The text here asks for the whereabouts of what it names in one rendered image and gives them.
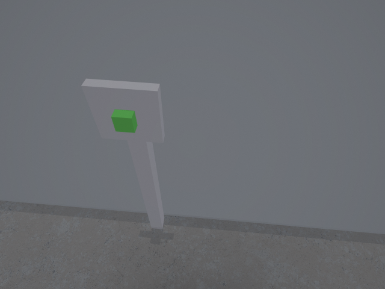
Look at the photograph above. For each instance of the panel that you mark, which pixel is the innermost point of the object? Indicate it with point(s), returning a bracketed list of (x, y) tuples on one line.
[(105, 96)]

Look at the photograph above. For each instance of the button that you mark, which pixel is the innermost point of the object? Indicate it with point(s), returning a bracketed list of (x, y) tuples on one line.
[(124, 120)]

